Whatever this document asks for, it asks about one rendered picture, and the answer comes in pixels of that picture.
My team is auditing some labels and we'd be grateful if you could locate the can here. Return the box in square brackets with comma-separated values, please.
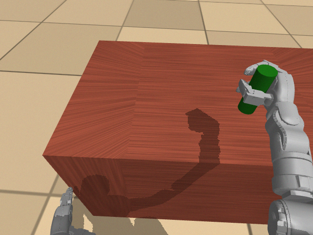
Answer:
[238, 65, 278, 115]

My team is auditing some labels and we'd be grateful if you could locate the left robot hand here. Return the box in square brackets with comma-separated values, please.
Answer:
[50, 187, 96, 235]

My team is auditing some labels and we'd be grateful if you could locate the right robot arm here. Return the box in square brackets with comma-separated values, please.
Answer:
[265, 101, 313, 235]

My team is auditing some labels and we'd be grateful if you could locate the right robot hand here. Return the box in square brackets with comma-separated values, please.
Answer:
[236, 60, 295, 111]

